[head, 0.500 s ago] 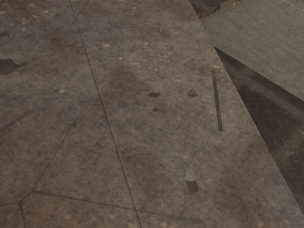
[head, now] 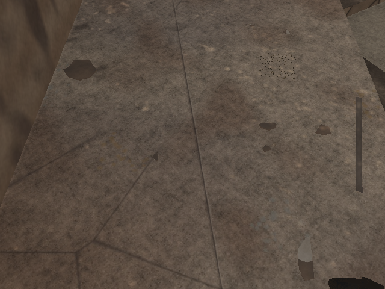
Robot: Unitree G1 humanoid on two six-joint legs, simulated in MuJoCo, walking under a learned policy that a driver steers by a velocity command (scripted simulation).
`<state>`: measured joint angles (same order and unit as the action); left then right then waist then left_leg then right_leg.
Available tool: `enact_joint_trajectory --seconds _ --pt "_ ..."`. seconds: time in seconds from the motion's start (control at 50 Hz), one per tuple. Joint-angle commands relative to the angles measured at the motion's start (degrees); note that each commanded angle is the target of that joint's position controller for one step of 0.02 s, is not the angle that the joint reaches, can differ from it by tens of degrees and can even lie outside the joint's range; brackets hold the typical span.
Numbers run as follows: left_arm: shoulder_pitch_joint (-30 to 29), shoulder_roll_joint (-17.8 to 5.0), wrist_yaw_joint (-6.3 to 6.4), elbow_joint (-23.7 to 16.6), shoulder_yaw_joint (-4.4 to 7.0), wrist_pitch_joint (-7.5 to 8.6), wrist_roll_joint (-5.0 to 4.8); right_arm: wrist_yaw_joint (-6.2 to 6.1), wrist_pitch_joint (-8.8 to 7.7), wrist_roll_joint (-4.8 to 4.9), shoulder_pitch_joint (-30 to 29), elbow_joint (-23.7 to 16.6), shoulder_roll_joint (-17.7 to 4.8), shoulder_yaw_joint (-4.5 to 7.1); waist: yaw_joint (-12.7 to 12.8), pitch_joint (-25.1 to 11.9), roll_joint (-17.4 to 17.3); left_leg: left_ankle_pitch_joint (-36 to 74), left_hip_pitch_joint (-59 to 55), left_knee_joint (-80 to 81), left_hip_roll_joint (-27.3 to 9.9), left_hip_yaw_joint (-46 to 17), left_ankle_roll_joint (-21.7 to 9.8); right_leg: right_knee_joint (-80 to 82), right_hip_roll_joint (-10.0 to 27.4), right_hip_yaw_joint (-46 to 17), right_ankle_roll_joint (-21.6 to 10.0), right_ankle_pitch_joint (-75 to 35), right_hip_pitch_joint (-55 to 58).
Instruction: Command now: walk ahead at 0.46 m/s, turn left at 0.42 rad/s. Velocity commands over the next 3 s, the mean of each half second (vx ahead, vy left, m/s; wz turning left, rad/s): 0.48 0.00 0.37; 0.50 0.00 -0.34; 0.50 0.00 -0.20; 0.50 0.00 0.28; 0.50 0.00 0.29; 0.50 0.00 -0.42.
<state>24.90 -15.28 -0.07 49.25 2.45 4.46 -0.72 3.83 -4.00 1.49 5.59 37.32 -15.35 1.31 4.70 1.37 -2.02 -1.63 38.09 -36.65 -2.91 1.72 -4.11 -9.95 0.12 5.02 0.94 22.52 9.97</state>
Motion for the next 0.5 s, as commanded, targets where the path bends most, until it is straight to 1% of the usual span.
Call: enact_joint_trajectory --seconds 0.02,0.04,0.06,0.08,0.1,0.12,0.14,0.16,0.18,0.2,0.24,0.26,0.3,0.34,0.36,0.4,0.44,0.48,0.5 --pt "-2.1 -11.6 0.5 -3.3 2.71 -0.11 0.15 0.23 -0.57 -0.04 -1.4 -6.0 -6.3 2.2 -5.0 -0.1 8.9 -5.1 -9.3 0.7 4.7 4.0 -3.4 -10.3 14.5 -0.2 -7.3 -57.8 -4.2" --pt "-2.7 -11.9 0.87 -3.8 2.78 -0.78 0.46 -0.09 -0.24 0.09 7.1 -4.1 -8.6 3.63 -9.6 -5.3 8.6 -4.9 -20.3 1.9 7.5 5.5 -4.8 -21.9 12.9 2.0 -5.9 -65.2 -6.4" --pt "-2.1 -11.4 1.39 -4.8 2.4 -0.66 0.8 -1.0 0.26 0.21 15.7 -2.2 -11.7 5.22 -13.6 -10.0 6.3 -3.9 -36.7 1.9 5.8 0.6 -6.9 -36.2 11.2 2.6 -3.9 -59.4 -17.9" --pt "4.2 -3.6 0.63 -8.1 -0.31 0.66 1.87 -1.61 0.23 -0.66 20.5 -2.0 -19.5 6.85 -10.5 -19.6 -10.5 -13.1 -61.5 5.1 -11.6 -30.8 -17.9 -63.4 1.7 1.4 0.1 -17.9 -43.7" --pt "2.7 -5.5 -0.34 -7.1 -0.32 3.06 1.42 -1.85 0.12 -0.43 22.3 -2.1 -15.4 5.65 -11.5 -29.9 -9.0 -21.8 -64.8 17.8 -17.4 -52.3 -20.4 -71.8 -2.7 -11.5 -0.7 8.2 -49.2" --pt "-5.1 -10.0 -0.79 -9.6 1.16 3.92 -1.31 -1.84 -0.09 -1.09 19.7 -1.9 -12.6 4.71 -12.1 -19.4 -6.3 -21.8 -57.9 19.8 -15.0 -44.1 -15.6 -73.2 0.4 -12.9 -1.8 4.3 -54.7" --pt "-8.5 -9.2 -0.52 -11.1 0.64 4.4 -1.39 -1.89 -0.19 -0.81 15.3 -2.3 -11.4 4.37 -9.9 -11.5 -1.4 -17.5 -47.5 20.2 -12.8 -35.9 -13.6 -69.0 3.1 -11.5 -2.6 -0.4 -54.7" --pt "-9.6 -8.5 0.07 -11.1 0.66 4.33 -0.29 -1.9 -0.19 -0.87 11.3 -3.1 -10.3 4.01 -7.3 -6.9 2.7 -11.6 -38.1 20.8 -10.2 -29.8 -12.4 -64.5 5.1 -10.5 -2.5 -3.4 -52.3" --pt "-8.1 -8.6 0.46 -10.9 1.12 3.61 0.26 -1.9 -0.31 -1.62 8.4 -4.2 -9.2 3.64 -4.6 -5.2 1.5 -7.4 -31.0 22.2 -7.9 -25.3 -11.8 -61.5 6.9 -10.7 -2.3 -5.7 -47.8" --pt "-6.8 -8.4 0.53 -10.8 1.24 2.68 0.6 -1.93 -0.38 -1.89 6.6 -4.8 -8.8 3.62 -3.0 -4.5 -0.2 -6.3 -26.5 23.9 -6.4 -23.9 -12.1 -60.2 7.4 -10.7 -1.8 -6.8 -45.2" --pt "-5.7 -7.3 0.82 -10.4 1.18 1.29 1.51 -2.17 -0.96 -1.4 6.2 -4.2 -8.4 3.64 -1.9 -3.6 -1.0 -2.7 -21.3 25.4 -5.2 -20.5 -13.0 -57.3 7.4 -9.5 0.0 -8.5 -43.6" --pt "-6.4 -6.9 1.02 -10.6 1.14 0.86 1.78 -2.37 -1.21 -1.26 6.7 -3.5 -8.5 3.58 -1.9 -2.9 -1.0 -1.7 -19.9 25.9 -4.8 -18.6 -13.0 -55.0 7.2 -9.0 0.9 -10.8 -44.1" --pt "-10.9 -6.0 1.31 -11.9 0.86 0.73 2.01 -2.88 -1.44 -1.28 8.6 -2.1 -8.4 3.44 -3.6 -1.1 -1.2 -0.3 -19.6 26.6 -4.0 -16.3 -12.5 -48.1 7.3 -8.6 2.2 -17.5 -46.6" --pt "-15.2 -5.1 1.09 -12.7 0.51 1.26 1.83 -3.24 -1.28 -1.1 10.4 -0.8 -8.1 3.24 -5.6 -0.7 -1.5 -1.0 -21.1 26.0 -2.8 -14.1 -10.7 -38.7 6.6 -8.3 2.2 -25.3 -46.3" --pt "-17.3 -4.6 0.82 -13.0 0.29 1.58 1.68 -3.37 -1.18 -0.89 11.3 -0.3 -8.4 3.28 -6.7 -0.6 -1.8 -1.5 -21.8 25.5 -2.5 -13.5 -9.9 -34.0 5.9 -8.0 2.0 -28.6 -45.3" --pt "-21.4 -4.1 0.09 -13.8 -0.01 2.15 1.14 -3.49 -1.05 -0.56 13.3 0.9 -9.5 3.51 -8.7 -0.2 -2.0 -3.7 -23.2 25.0 -3.4 -13.7 -9.2 -27.8 4.4 -7.1 1.7 -32.1 -43.1" --pt "-24.1 -4.6 -0.7 -14.7 0.08 2.54 0.42 -3.44 -0.87 -0.44 14.9 1.9 -10.2 3.58 -10.0 0.7 -2.0 -4.8 -27.2 23.9 -5.4 -15.2 -9.5 -24.3 3.9 -7.1 0.9 -31.3 -44.2" --pt "-26.1 -5.3 -1.48 -15.7 0.17 2.84 0.18 -3.44 -0.54 -0.61 16.3 3.0 -10.3 3.59 -10.9 1.3 -2.1 -2.3 -33.5 21.9 -7.9 -16.5 -9.4 -22.0 3.8 -7.0 -0.8 -27.7 -47.4" --pt "-26.6 -5.5 -1.82 -16.3 0.23 2.92 0.13 -3.5 -0.29 -0.72 16.9 3.5 -10.4 3.63 -10.9 1.4 -2.3 0.4 -36.7 21.0 -9.2 -17.0 -9.1 -21.3 3.5 -6.8 -1.8 -24.7 -48.8"
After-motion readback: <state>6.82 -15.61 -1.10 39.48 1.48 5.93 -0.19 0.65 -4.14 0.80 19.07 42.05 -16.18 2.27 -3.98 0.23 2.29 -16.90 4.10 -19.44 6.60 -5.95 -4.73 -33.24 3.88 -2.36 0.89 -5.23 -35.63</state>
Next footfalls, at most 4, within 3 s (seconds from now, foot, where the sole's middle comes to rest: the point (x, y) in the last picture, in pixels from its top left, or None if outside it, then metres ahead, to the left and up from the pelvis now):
0.06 left None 0.22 0.12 -0.76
0.60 right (231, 267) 0.53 -0.04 -0.76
1.10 left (177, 194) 0.80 0.17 -0.76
1.60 right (249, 148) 1.04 -0.11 -0.76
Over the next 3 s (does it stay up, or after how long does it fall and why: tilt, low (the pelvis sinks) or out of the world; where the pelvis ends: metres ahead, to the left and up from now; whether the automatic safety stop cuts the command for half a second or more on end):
stays up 1.66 0.08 0.02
